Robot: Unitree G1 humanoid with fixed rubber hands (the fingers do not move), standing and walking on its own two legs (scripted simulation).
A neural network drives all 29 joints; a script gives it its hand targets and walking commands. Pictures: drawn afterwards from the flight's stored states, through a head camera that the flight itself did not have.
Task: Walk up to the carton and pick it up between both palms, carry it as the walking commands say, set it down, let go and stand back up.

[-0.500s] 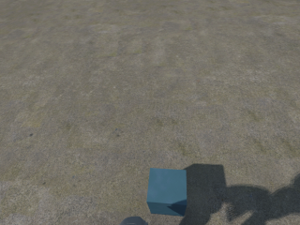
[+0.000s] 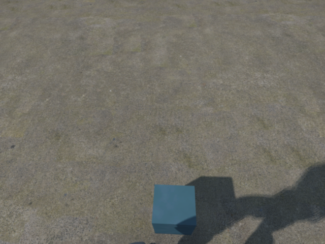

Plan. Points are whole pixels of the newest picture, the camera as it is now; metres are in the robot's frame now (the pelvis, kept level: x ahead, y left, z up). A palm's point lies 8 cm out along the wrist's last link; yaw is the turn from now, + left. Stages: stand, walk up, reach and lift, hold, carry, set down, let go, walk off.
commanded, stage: walk up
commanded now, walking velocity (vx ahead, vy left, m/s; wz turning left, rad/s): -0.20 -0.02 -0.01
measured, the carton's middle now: (173, 211) +0.33 -0.01 -0.63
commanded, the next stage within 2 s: none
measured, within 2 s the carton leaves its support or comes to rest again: neither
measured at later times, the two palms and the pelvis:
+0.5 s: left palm out of the picture -0.12 +0.15 -0.11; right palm out of the picture -0.06 -0.33 -0.15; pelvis -0.11 -0.08 +0.01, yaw +0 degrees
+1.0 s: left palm out of the picture -0.18 +0.26 -0.15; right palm out of the picture -0.09 -0.22 -0.13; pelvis -0.12 +0.03 +0.00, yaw +1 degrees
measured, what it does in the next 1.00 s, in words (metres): walks backwards: left foot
